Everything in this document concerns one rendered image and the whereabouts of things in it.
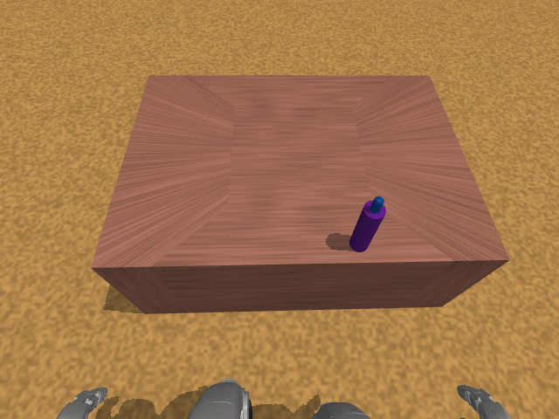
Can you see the bottle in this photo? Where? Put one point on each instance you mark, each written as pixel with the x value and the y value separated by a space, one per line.
pixel 372 215

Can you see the left robot hand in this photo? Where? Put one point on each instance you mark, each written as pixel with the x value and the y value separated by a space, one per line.
pixel 83 404

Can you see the right robot hand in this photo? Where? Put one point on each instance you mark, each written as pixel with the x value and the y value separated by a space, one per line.
pixel 482 403

